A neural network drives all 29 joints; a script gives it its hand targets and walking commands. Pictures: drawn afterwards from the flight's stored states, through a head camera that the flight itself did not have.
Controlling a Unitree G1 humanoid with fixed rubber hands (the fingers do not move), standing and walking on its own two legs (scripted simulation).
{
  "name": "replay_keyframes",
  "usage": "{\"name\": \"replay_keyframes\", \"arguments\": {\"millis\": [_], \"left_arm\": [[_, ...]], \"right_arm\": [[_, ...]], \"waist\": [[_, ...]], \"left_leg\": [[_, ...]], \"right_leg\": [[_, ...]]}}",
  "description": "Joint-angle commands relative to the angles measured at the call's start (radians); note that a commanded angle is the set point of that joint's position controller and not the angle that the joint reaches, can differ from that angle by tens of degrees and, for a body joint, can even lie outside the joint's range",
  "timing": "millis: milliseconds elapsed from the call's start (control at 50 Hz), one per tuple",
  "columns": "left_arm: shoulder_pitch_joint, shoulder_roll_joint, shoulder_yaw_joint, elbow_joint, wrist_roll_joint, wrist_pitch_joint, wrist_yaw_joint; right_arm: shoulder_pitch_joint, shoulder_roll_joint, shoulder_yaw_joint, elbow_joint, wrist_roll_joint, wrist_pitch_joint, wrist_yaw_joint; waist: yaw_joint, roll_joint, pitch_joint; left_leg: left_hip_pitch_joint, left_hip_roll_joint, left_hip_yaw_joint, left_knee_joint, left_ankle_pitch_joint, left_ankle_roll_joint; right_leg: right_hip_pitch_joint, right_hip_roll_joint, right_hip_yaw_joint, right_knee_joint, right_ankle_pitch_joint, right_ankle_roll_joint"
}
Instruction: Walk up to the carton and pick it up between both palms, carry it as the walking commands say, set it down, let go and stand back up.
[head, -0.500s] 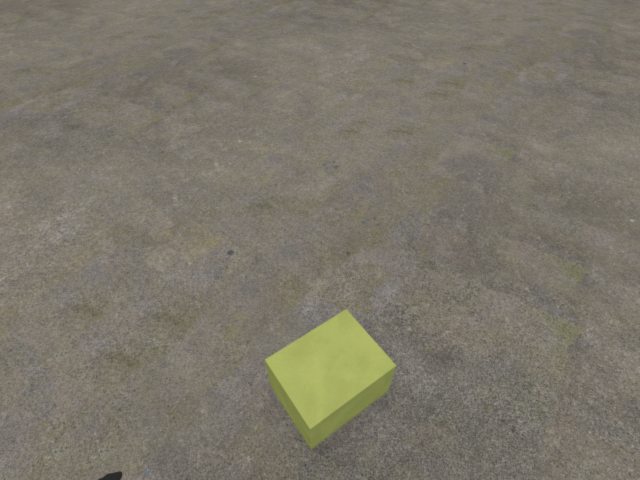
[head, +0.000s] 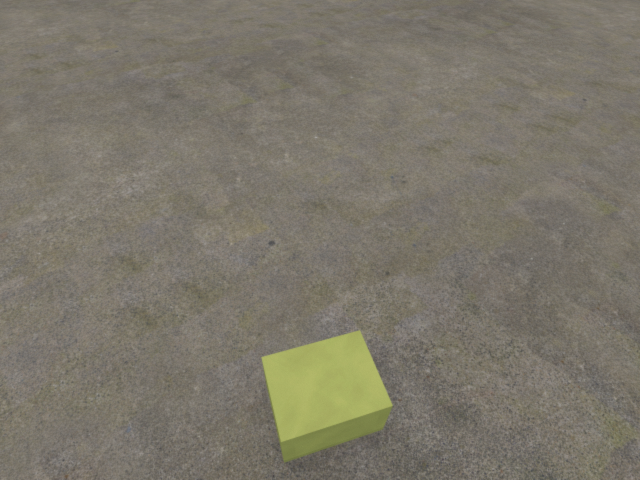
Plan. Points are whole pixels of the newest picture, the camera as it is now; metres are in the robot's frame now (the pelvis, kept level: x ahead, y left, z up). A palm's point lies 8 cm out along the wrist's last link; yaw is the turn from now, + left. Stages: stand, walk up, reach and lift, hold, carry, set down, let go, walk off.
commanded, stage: walk up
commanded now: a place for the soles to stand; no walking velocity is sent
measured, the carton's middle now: (323, 394) +0.51 +0.04 -0.65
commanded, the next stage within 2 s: none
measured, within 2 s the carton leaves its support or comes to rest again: neither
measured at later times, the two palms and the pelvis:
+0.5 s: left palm out of the picture +0.04 +0.22 -0.05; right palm out of the picture +0.25 -0.44 -0.10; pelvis +0.05 -0.14 +0.00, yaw +15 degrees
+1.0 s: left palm out of the picture -0.05 +0.21 -0.08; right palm (609, 432) +0.27 -0.36 -0.10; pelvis +0.04 -0.11 +0.00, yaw +25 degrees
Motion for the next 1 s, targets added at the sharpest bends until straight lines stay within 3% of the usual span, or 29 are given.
{"name": "replay_keyframes", "arguments": {"millis": [0, 20, 40, 80, 140, 160, 180, 200, 220, 240, 260, 300, 340, 520, 580, 620, 640, 660, 680, 700, 720, 780, 820, 840, 860, 880, 900, 920, 980], "left_arm": [[-0.096, 0.15, 0.026, -0.092, -0.027, -0.035, 0.028], [-0.066, 0.184, 0.04, -0.092, -0.028, -0.037, 0.027], [-0.057, 0.189, 0.043, -0.091, -0.025, -0.043, 0.028], [-0.04, 0.196, 0.046, -0.067, -0.024, -0.056, 0.032], [0.021, 0.156, 0.043, -0.037, -0.048, -0.072, 0.046], [0.044, 0.15, 0.047, -0.028, -0.054, -0.083, 0.053], [0.065, 0.158, 0.052, -0.017, -0.054, -0.096, 0.061], [0.078, 0.187, 0.056, -0.012, -0.047, -0.107, 0.07], [0.101, 0.266, 0.069, -0.007, -0.039, -0.114, 0.079], [0.071, 0.318, 0.073, -0.018, -0.055, -0.117, 0.087], [0.037, 0.322, 0.069, -0.017, -0.061, -0.122, 0.093], [-0.002, 0.285, 0.072, -0.027, -0.052, -0.12, 0.113], [-0.017, 0.277, 0.069, -0.019, -0.052, -0.122, 0.126], [0.029, 0.304, 0.08, 0.003, -0.037, -0.132, 0.144], [0.003, 0.312, 0.073, 0.003, -0.035, -0.127, 0.14], [-0.035, 0.299, 0.058, 0.0, -0.041, -0.121, 0.135], [-0.037, 0.26, 0.04, 0.001, -0.044, -0.117, 0.133], [-0.01, 0.206, 0.02, 0.011, -0.052, -0.11, 0.132], [-0.027, 0.162, 0.004, -0.002, -0.06, -0.107, 0.135], [-0.051, 0.212, 0.01, 0.013, -0.058, -0.103, 0.15], [-0.068, 0.23, 0.016, 0.038, -0.054, -0.11, 0.152], [0.052, 0.207, 0.015, 0.092, -0.073, -0.134, 0.134], [0.123, 0.188, 0.01, 0.125, -0.067, -0.146, 0.133], [0.117, 0.195, 0.011, 0.127, -0.053, -0.154, 0.138], [0.113, 0.238, 0.022, 0.124, -0.034, -0.163, 0.143], [0.066, 0.316, 0.034, 0.104, -0.023, -0.172, 0.144], [0.024, 0.327, 0.033, 0.097, -0.03, -0.171, 0.142], [-0.021, 0.293, 0.025, 0.083, -0.029, -0.167, 0.136], [-0.096, 0.246, 0.002, 0.072, -0.034, -0.162, 0.121]], "right_arm": [[0.145, -0.297, -0.073, -0.059, -0.016, -0.023, -0.024], [0.117, -0.29, -0.068, -0.078, -0.006, -0.021, -0.027], [0.098, -0.292, -0.069, -0.08, -0.013, -0.019, -0.029], [0.017, -0.251, -0.054, -0.1, -0.021, -0.016, -0.017], [-0.065, -0.205, -0.031, -0.13, -0.012, -0.013, 0.003], [-0.079, -0.206, -0.03, -0.132, -0.007, -0.001, 0.012], [-0.087, -0.191, -0.027, -0.138, -0.002, 0.013, 0.019], [-0.083, -0.159, -0.023, -0.152, 0.001, 0.027, 0.021], [-0.093, -0.137, -0.024, -0.183, 0.008, 0.037, 0.019], [-0.076, -0.147, -0.034, -0.189, 0.009, 0.058, 0.017], [-0.066, -0.187, -0.044, -0.176, -0.007, 0.081, 0.022], [-0.062, -0.186, -0.049, -0.167, -0.009, 0.091, 0.037], [-0.054, -0.155, -0.046, -0.145, -0.012, 0.095, 0.058], [-0.173, -0.168, -0.055, -0.18, -0.029, 0.128, 0.113], [-0.174, -0.163, -0.055, -0.171, -0.022, 0.122, 0.122], [-0.124, -0.168, -0.06, -0.145, -0.026, 0.112, 0.125], [-0.071, -0.188, -0.072, -0.116, -0.032, 0.106, 0.12], [-0.032, -0.237, -0.087, -0.106, -0.043, 0.103, 0.112], [-0.079, -0.301, -0.097, -0.129, -0.056, 0.102, 0.107], [-0.107, -0.294, -0.096, -0.141, -0.032, 0.102, 0.102], [-0.154, -0.277, -0.089, -0.134, -0.027, 0.105, 0.094], [-0.229, -0.192, -0.051, -0.15, -0.03, 0.106, 0.085], [-0.29, -0.183, -0.044, -0.16, -0.011, 0.106, 0.083], [-0.274, -0.149, -0.028, -0.156, -0.003, 0.108, 0.085], [-0.249, -0.1, -0.014, -0.156, 0.001, 0.105, 0.086], [-0.23, -0.075, -0.004, -0.156, 0.005, 0.104, 0.081], [-0.245, -0.141, -0.024, -0.129, -0.008, 0.111, 0.07], [-0.228, -0.159, -0.033, -0.105, -0.009, 0.102, 0.07], [-0.141, -0.131, -0.034, -0.047, -0.011, 0.076, 0.08]], "waist": [[-0.101, 0.138, 0.088], [-0.089, 0.088, 0.067], [-0.084, 0.125, 0.05], [-0.05, 0.169, 0.048], [-0.02, 0.232, 0.0], [0.0, 0.247, -0.027], [0.015, 0.224, -0.05], [0.023, 0.121, -0.066], [0.027, -0.052, -0.082], [0.005, -0.122, -0.106], [-0.019, -0.029, -0.089], [-0.028, -0.031, -0.01], [-0.033, -0.103, 0.052], [-0.002, -0.166, -0.079], [-0.012, -0.195, -0.09], [-0.059, -0.179, -0.102], [-0.089, -0.111, -0.128], [-0.119, 0.09, -0.132], [-0.119, 0.301, -0.059], [-0.127, 0.211, -0.019], [-0.125, 0.212, 0.008], [-0.049, 0.203, 0.01], [0.0, 0.188, -0.026], [0.01, 0.136, -0.034], [0.018, -0.017, -0.048], [-0.001, -0.147, -0.023], [-0.009, -0.025, 0.006], [-0.034, -0.024, 0.029], [-0.083, -0.08, 0.018]], "left_leg": [[0.303, 0.385, -0.802, -0.43, -0.235, 0.168], [0.303, 0.382, -0.762, -0.368, -0.143, 0.207], [0.268, 0.38, -0.75, -0.326, -0.025, 0.243], [0.135, 0.326, -0.577, -0.277, 0.171, 0.211], [0.02, 0.209, -0.324, -0.138, 0.576, 0.147], [-0.036, 0.158, -0.255, -0.068, 0.587, 0.11], [-0.055, 0.111, -0.211, 0.022, 0.53, 0.073], [-0.076, 0.048, -0.16, 0.147, 0.436, 0.044], [-0.189, -0.019, -0.124, 0.318, 0.252, 0.003], [-0.209, -0.038, -0.142, 0.479, -0.182, -0.019], [-0.178, 0.004, -0.255, 0.574, -0.193, -0.016], [-0.238, 0.045, -0.23, 0.545, -0.149, -0.028], [-0.234, 0.038, -0.199, 0.469, -0.098, -0.043], [-0.199, 0.046, -0.115, 0.276, -0.147, -0.05], [-0.116, 0.04, -0.079, 0.165, -0.123, -0.036], [0.033, 0.025, -0.056, -0.018, -0.013, -0.013], [0.167, 0.008, -0.083, -0.083, -0.015, 0.01], [0.269, 0.112, -0.291, -0.226, -0.053, 0.072], [0.269, 0.271, -0.623, -0.328, -0.091, 0.182], [0.176, 0.313, -0.6, -0.343, -0.104, 0.253], [0.064, 0.306, -0.583, -0.33, -0.097, 0.262], [0.029, 0.178, -0.344, -0.205, 0.243, 0.167], [-0.05, 0.163, -0.293, -0.142, 0.184, 0.147], [-0.09, 0.142, -0.262, -0.074, 0.128, 0.108], [-0.177, 0.084, -0.196, 0.087, 0.097, 0.049], [-0.263, 0.006, -0.145, 0.189, -0.087, -0.014], [-0.191, 0.042, -0.212, 0.269, -0.167, -0.011], [-0.134, 0.055, -0.181, 0.283, -0.162, -0.007], [0.048, 0.05, -0.121, 0.03, -0.05, 0.001]], "right_leg": [[-0.531, -0.023, 0.246, 0.338, -0.08, 0.01], [-0.494, -0.043, 0.277, 0.312, -0.078, 0.024], [-0.472, -0.042, 0.28, 0.313, -0.101, 0.028], [-0.328, -0.043, 0.254, 0.265, -0.116, 0.028], [-0.109, -0.004, 0.174, 0.093, 0.053, 0.023], [0.009, 0.017, 0.141, -0.012, 0.164, 0.013], [0.077, 0.036, 0.122, -0.092, 0.266, 0.007], [0.1, 0.001, 0.172, -0.167, 0.316, -0.002], [0.127, -0.187, 0.397, -0.246, 0.39, -0.062], [0.089, -0.408, 0.663, -0.366, 0.448, -0.197], [0.028, -0.433, 0.661, -0.361, 0.392, -0.239], [-0.013, -0.371, 0.547, -0.307, 0.291, -0.209], [-0.048, -0.308, 0.424, -0.285, 0.328, -0.167], [0.12, -0.343, 0.366, -0.273, 0.299, -0.185], [0.078, -0.343, 0.316, -0.264, 0.276, -0.178], [-0.01, -0.314, 0.226, -0.194, 0.27, -0.138], [-0.095, -0.274, 0.16, -0.092, 0.237, -0.089], [-0.247, -0.19, 0.075, 0.086, 0.124, -0.011], [-0.475, -0.029, 0.031, 0.206, -0.187, 0.05], [-0.44, -0.032, 0.1, 0.257, -0.236, 0.049], [-0.347, -0.05, 0.129, 0.282, -0.206, 0.046], [-0.178, -0.009, 0.101, 0.109, -0.016, 0.035], [0.013, 0.029, 0.064, -0.072, 0.134, 0.021], [0.096, 0.022, 0.114, -0.174, 0.139, 0.008], [0.164, -0.124, 0.338, -0.316, 0.061, -0.037], [0.139, -0.338, 0.673, -0.457, 0.0, -0.122], [0.035, -0.394, 0.694, -0.458, -0.044, -0.193], [-0.043, -0.368, 0.647, -0.425, -0.038, -0.22], [-0.144, -0.238, 0.396, -0.335, 0.046, -0.129]]}}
